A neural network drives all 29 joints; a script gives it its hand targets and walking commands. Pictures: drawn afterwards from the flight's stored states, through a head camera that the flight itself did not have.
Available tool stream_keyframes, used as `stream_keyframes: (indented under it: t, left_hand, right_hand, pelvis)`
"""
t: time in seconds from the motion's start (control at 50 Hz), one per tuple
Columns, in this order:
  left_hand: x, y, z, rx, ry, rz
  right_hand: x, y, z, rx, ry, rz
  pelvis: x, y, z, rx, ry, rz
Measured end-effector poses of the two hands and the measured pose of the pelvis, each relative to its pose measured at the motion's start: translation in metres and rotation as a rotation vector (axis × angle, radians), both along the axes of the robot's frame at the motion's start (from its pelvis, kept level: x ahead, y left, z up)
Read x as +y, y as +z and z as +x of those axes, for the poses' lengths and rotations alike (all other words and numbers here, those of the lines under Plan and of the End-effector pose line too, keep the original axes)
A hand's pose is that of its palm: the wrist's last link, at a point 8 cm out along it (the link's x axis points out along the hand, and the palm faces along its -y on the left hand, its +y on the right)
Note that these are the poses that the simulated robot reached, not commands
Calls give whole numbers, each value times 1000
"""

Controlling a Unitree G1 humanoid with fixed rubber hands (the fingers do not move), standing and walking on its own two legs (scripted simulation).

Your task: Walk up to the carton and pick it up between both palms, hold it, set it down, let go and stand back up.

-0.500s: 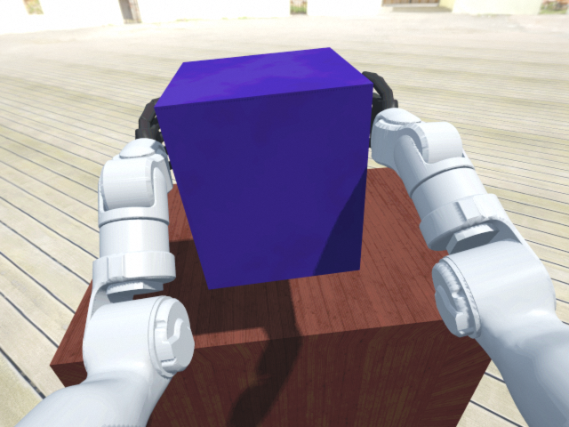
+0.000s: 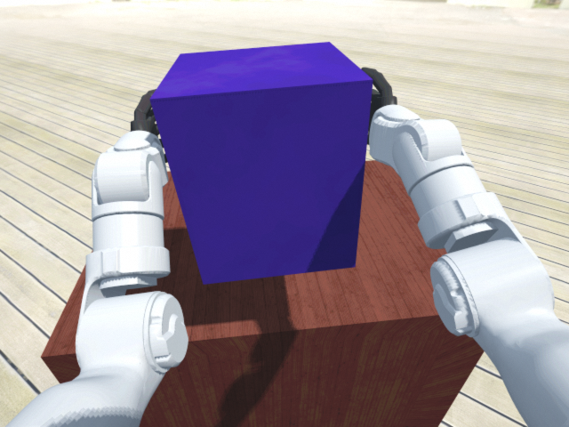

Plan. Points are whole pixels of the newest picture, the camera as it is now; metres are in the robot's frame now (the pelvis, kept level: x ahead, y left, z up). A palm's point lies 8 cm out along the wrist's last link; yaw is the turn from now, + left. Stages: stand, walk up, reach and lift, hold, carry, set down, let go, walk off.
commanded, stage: hold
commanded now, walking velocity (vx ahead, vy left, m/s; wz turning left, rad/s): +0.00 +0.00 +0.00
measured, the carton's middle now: (267, 160) +0.39 +0.01 +0.26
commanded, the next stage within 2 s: none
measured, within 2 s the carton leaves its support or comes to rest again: neither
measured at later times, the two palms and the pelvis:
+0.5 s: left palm (150, 144) +0.37 +0.16 +0.29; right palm (386, 123) +0.37 -0.14 +0.31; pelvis +0.00 +0.00 +0.00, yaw +0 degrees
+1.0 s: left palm (149, 145) +0.38 +0.16 +0.29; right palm (383, 124) +0.37 -0.14 +0.31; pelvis +0.00 +0.00 +0.00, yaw +0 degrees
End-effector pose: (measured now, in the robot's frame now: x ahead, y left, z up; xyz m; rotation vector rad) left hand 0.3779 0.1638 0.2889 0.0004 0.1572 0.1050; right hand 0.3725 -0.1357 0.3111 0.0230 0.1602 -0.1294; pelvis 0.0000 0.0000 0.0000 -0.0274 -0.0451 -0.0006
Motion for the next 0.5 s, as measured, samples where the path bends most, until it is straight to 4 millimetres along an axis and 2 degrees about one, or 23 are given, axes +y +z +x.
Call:
stream_keyframes:
  t: [0.18,0.5]
  left_hand:
    - [-4,-4,-1,0,2,1]
    - [-5,5,-4,-3,12,-3]
  right_hand:
    - [-4,-5,-1,2,-3,9]
    - [-5,0,-3,2,4,6]
  pelvis:
    - [3,-1,1,-3,-11,-2]
    - [0,0,0,-13,-6,0]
